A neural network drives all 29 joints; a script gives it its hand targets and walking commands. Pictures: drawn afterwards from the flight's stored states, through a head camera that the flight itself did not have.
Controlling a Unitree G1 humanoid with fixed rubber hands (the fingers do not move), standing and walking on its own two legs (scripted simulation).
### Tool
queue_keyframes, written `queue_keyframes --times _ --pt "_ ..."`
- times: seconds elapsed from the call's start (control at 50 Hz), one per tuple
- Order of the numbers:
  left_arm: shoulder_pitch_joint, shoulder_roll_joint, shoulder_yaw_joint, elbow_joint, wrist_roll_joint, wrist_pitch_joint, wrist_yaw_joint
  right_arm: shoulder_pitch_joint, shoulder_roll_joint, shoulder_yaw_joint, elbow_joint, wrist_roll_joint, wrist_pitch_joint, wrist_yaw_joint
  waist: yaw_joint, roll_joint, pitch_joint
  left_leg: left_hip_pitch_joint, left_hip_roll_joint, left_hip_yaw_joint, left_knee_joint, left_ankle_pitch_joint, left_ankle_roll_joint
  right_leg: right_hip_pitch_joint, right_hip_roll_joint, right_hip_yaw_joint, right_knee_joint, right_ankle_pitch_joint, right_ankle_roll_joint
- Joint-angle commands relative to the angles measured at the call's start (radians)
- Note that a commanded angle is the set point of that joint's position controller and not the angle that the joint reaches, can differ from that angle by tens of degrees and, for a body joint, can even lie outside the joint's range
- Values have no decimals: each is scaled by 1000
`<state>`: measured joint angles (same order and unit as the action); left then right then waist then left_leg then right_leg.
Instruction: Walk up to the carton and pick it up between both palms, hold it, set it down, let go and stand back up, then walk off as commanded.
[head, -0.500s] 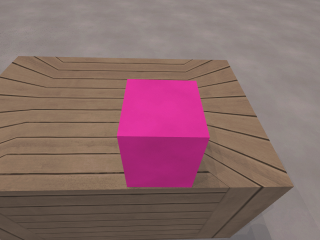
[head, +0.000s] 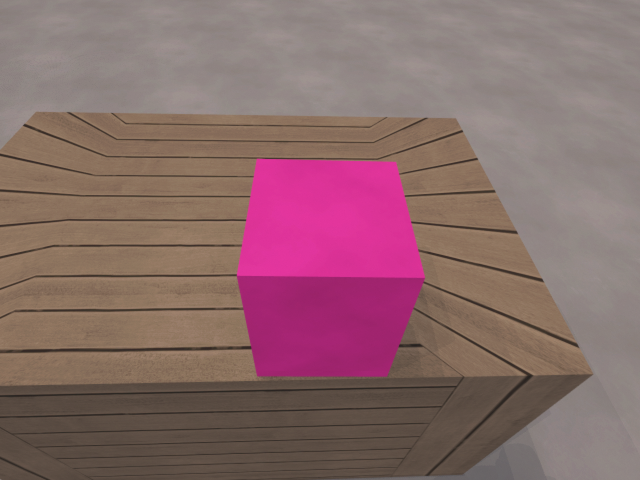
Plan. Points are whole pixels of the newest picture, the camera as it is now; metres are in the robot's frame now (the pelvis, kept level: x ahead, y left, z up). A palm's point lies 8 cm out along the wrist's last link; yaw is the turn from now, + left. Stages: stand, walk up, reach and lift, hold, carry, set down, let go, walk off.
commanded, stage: stand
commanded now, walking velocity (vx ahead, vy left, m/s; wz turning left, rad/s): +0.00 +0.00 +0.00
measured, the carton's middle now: (324, 272) +0.41 +0.01 +0.02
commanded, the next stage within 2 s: walk off in 0.12 s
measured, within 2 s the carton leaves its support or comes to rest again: neither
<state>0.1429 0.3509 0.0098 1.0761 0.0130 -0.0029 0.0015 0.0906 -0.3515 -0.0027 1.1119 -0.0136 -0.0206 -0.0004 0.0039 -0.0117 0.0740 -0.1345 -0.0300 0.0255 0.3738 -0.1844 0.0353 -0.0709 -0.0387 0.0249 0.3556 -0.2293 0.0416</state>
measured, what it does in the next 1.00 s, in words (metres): walks backwards: right foot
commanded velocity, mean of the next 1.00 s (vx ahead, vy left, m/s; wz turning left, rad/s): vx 0.00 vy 0.00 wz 0.00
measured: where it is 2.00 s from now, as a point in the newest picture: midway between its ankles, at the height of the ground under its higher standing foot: outside the picture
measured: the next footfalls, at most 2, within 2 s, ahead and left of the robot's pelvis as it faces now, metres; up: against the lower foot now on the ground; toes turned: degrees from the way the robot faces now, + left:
right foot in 0.64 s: +0.01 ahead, -0.14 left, +0.00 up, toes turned +3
left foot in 1.20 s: -0.22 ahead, +0.03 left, +0.00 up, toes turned +0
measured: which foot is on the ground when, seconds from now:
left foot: down 0.00-0.66, up 0.68-1.00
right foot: down 0.00-0.38, up 0.40-0.62, down 0.64-1.00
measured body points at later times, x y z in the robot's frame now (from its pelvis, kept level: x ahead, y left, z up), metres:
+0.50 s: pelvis -0.02 -0.02 -0.01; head +0.04 -0.01 +0.43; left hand +0.08 +0.31 -0.14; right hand +0.10 -0.33 -0.13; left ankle +0.02 +0.09 -0.75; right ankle -0.04 -0.14 -0.71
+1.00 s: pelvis -0.13 -0.09 -0.04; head -0.05 -0.13 +0.40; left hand +0.01 +0.22 -0.12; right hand -0.02 -0.42 -0.17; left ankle -0.19 +0.06 -0.68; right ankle -0.03 -0.14 -0.75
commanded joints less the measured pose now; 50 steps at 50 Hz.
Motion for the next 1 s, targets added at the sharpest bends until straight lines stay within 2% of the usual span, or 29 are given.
queue_keyframes --times 0.0,0.02,0.04,0.1,0.18,0.24,0.28,0.3,0.32,0.34,0.38,0.4,0.44,0.48,0.5,0.56,0.6,0.62,0.64,0.66,0.68,0.7,0.74,0.76,0.82,0.84,0.88,0.92,0.98 --pt "-22 188 35 -63 0 -9 11 -77 -213 -42 -70 -2 -20 -12 10 -33 -104 38 159 -146 -94 109 -3 -41 -86 49 -55 90 -72" --pt "-33 201 35 -55 6 -15 11 -57 -214 -41 -55 3 -18 -10 -11 -31 -94 52 149 -126 -85 157 -6 -49 -90 60 -63 117 -74" --pt "-33 182 39 -70 3 -12 14 -56 -237 -44 -44 3 -18 -14 -3 42 -83 49 164 -144 -97 178 -8 -42 -72 58 -68 116 -66" --pt "-44 188 34 -62 -4 -18 10 -55 -207 -34 -55 3 -19 -16 1 -13 -76 76 165 -120 -38 269 9 -56 -94 65 -70 189 -62" --pt "-28 190 45 -60 -12 -15 18 -61 -213 -46 -58 19 -16 -10 -7 56 -126 77 161 -114 -58 305 -10 5 -99 66 -86 223 -58" --pt "-29 189 42 -56 6 -20 15 -36 -226 -52 -50 -1 -11 -10 -24 -51 -118 84 173 -123 -79 244 3 -5 -92 48 -78 172 -59" --pt "9 163 31 -48 -7 -21 12 -58 -215 -46 -56 0 -9 -8 3 25 -44 33 160 -107 -77 239 7 -21 -92 54 -95 133 -52" --pt "-24 245 82 -78 -22 2 14 -67 -265 -78 -121 21 8 -5 -21 8 -7 -15 183 -125 23 537 30 -161 -45 37 92 357 -83" --pt "-24 238 94 -104 -22 13 18 -20 -272 -86 -131 14 9 -10 -36 71 -11 -33 205 -130 14 579 74 -173 -32 18 182 306 -89" --pt "8 216 91 -130 -29 22 17 32 -291 -90 -152 18 12 -13 -47 124 -62 -7 258 -180 -10 669 102 -171 12 -9 301 172 -69" --pt "24 190 92 -162 -20 38 19 58 -301 -105 -192 8 13 -27 -64 174 -116 90 365 -291 26 790 223 -301 89 16 529 -302 -85" --pt "47 202 106 -184 -7 41 15 89 -304 -111 -239 15 18 -30 -64 140 -173 130 406 -342 47 741 284 -323 86 56 625 -349 -90" --pt "58 216 105 -206 -7 44 19 77 -298 -109 -291 7 21 -39 -59 103 -168 114 429 -336 96 718 303 -380 66 80 676 -341 -97" --pt "98 228 113 -215 -15 49 15 11 -272 -97 -343 2 32 -45 -40 185 -136 34 394 -271 100 551 256 -366 45 102 651 -308 -90" --pt "63 227 110 -249 -9 52 12 36 -290 -110 -355 -6 32 -50 -58 148 -134 -3 389 -303 99 498 259 -335 48 101 623 -294 -96" --pt "84 253 117 -271 1 50 5 45 -320 -112 -369 -12 42 -38 -38 268 -142 -17 364 -294 188 558 234 -307 22 95 493 -289 -96" --pt "178 259 125 -257 16 43 6 11 -320 -108 -384 3 58 -33 24 145 -212 -130 304 -253 268 356 171 -89 22 39 201 -132 -105" --pt "149 286 131 -266 16 35 7 32 -272 -102 -392 9 62 -32 24 -49 -175 -256 150 -110 458 71 91 -33 -60 197 63 120 -112" --pt "93 353 144 -300 36 34 10 55 -210 -83 -398 11 74 -32 25 -338 -198 -417 -78 -46 724 -465 24 -9 -273 475 -6 380 -191" --pt "53 399 154 -327 34 38 6 10 -248 -93 -386 10 88 -49 43 -294 -167 -357 -102 -196 865 -481 15 -208 -334 574 -38 280 -256" --pt "26 372 139 -331 31 34 18 15 -263 -103 -388 21 81 -47 26 -187 -108 -321 -92 -247 909 -433 15 -278 -294 557 -34 246 -242" --pt "11 332 132 -324 22 34 26 21 -264 -104 -358 23 87 -50 10 -95 -76 -366 -95 -291 901 -356 17 -235 -229 479 -30 174 -141" --pt "-65 306 128 -350 26 31 36 106 -303 -127 -318 26 92 -50 -23 -134 -84 -418 -102 -310 925 -302 -2 -149 -200 363 -11 70 -91" --pt "-102 285 127 -356 23 33 32 135 -321 -131 -306 18 87 -52 -31 -183 -73 -399 -92 -299 941 -293 -7 -154 -168 318 15 96 -128" --pt "-2 258 142 -380 14 22 39 125 -287 -119 -348 21 73 -50 8 -138 -101 -475 -83 -263 911 -315 -47 63 -210 371 79 311 -152" --pt "0 260 134 -377 14 22 34 112 -269 -116 -348 24 70 -49 17 -124 -120 -427 -87 -262 897 -324 -47 20 -214 346 92 329 -202" --pt "11 257 144 -404 5 20 41 114 -279 -117 -361 17 70 -46 36 -92 -105 -416 -78 -259 902 -326 -47 5 -230 350 74 277 -184" --pt "49 275 155 -381 12 23 37 139 -290 -119 -351 14 74 -35 44 -127 -134 -411 -72 -237 799 -319 -50 72 -212 370 49 167 -127" --pt "51 291 154 -375 14 16 39 183 -278 -119 -351 16 85 -25 32 -55 -159 -340 -75 -231 783 -313 -40 -14 -255 414 -2 41 -135"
